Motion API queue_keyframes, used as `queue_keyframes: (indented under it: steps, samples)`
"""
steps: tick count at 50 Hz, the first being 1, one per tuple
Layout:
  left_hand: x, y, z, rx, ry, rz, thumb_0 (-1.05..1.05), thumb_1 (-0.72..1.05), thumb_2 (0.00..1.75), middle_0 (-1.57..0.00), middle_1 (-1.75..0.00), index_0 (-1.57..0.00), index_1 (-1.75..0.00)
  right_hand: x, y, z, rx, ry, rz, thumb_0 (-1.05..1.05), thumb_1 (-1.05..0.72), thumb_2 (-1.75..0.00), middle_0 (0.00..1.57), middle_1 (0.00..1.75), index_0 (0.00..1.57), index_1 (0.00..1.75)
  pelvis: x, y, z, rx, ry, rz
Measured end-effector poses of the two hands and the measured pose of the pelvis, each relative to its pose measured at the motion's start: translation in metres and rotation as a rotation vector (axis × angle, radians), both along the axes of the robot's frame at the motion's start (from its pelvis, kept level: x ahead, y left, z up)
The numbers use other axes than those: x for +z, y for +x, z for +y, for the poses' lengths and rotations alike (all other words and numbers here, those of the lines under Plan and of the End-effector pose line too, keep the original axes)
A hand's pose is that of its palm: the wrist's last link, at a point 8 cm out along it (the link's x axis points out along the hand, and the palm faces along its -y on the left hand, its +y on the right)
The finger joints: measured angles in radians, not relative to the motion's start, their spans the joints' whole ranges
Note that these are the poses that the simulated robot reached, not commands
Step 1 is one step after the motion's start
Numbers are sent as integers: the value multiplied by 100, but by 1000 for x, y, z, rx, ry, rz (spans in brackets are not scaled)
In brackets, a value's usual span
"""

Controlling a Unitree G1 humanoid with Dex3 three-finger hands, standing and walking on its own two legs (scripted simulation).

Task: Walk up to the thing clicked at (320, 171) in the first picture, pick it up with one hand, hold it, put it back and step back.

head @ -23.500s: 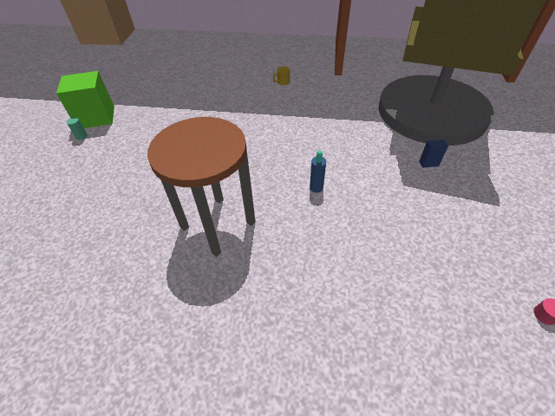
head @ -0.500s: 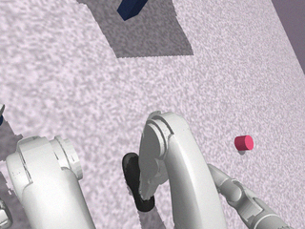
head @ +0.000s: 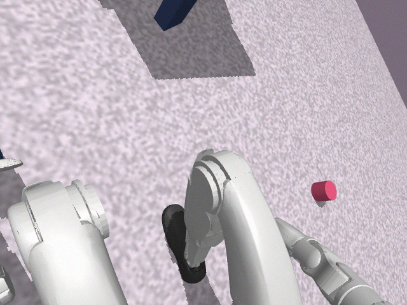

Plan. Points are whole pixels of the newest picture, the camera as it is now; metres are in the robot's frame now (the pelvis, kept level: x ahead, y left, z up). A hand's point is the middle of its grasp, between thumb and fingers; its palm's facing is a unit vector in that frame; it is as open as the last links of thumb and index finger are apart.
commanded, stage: withdraw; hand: left
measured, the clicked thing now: out of the picture +0.41 +0.29 -0.17
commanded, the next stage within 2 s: rise in 0.30 s
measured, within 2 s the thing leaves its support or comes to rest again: neither
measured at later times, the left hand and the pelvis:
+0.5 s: hand out of the picture +0.39 +0.38 -0.07, palm faces +0.36 -0.93 -0.11, open 17.4 cm; pelvis +0.00 +0.00 +0.02, yaw +3 degrees
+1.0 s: hand out of the picture +0.28 +0.36 +0.09, palm faces +0.32 -0.82 -0.48, open 17.3 cm; pelvis +0.02 -0.02 +0.18, yaw +11 degrees
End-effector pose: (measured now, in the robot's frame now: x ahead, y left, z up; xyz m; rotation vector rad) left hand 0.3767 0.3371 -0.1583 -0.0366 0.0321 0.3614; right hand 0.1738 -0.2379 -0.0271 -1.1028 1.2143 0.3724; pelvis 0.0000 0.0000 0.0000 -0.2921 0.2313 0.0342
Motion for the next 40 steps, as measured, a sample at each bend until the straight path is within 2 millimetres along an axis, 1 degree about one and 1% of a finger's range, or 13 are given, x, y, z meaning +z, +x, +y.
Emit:
queue_keyframes:
  steps: [5,8,10,13,20,22,26,28,31,36,38,40]
  samples:
    - [0,-1,5,9,2,-10,-1,-47,16,-26,-18,-25,-18,1,-1,0,-1,-8,4,0,-91,-89,21,30,21,30,0,0,0,0,-2,-3]
    - [9,-1,15,25,20,-42,-1,-50,12,-18,-11,-17,-12,2,-2,0,-14,-13,2,0,-90,-89,21,30,21,30,1,0,0,2,-1,2]
    - [19,-1,25,31,40,-66,-1,-51,10,-15,-8,-14,-9,2,-2,-1,-30,-11,-3,0,-90,-89,21,30,21,30,3,1,0,5,1,11]
    - [40,-3,41,26,72,-84,-1,-52,8,-11,-5,-10,-6,3,0,-1,-63,3,-16,0,-90,-89,21,30,21,30,6,3,-1,11,6,37]
    - [88,-14,72,20,85,-58,-2,-54,5,-7,-3,-7,-3,2,12,-1,-142,83,-81,0,-90,-89,21,30,21,30,16,6,-1,31,22,104]
    - [96,-18,77,25,76,-36,-1,-53,5,-6,-2,-6,-2,1,16,0,-159,107,-100,0,-89,-89,21,30,21,30,18,6,-2,35,28,116]
    - [102,-26,88,5,131,125,-1,-51,5,-5,-2,-5,-2,-3,19,-1,-248,154,-129,0,-88,-89,21,30,21,30,25,5,-4,42,49,146]
    - [110,-33,94,11,158,192,-1,-51,6,-5,-2,-5,-3,-5,19,0,-290,176,-125,0,-89,-89,21,30,21,30,31,5,-5,49,59,170]
    - [130,-45,106,46,210,274,-2,-51,7,-6,-3,-5,-4,-5,16,2,-349,206,-110,0,-90,-90,20,30,21,30,42,7,-8,61,73,211]
    - [179,-68,127,138,295,384,-2,-50,8,-7,-5,-6,-5,-2,13,2,-443,251,-92,0,-90,-90,21,30,21,30,64,9,-10,80,97,273]
    - [197,-77,129,165,319,429,-2,-50,8,-7,-5,-6,-6,2,13,2,-476,271,-91,1,-90,-90,21,30,21,30,74,10,-11,86,106,294]
    - [214,-86,125,178,335,476,-1,-50,8,-6,-5,-6,-6,8,15,3,-502,293,-94,1,-90,-90,21,30,21,30,87,11,-11,90,114,312]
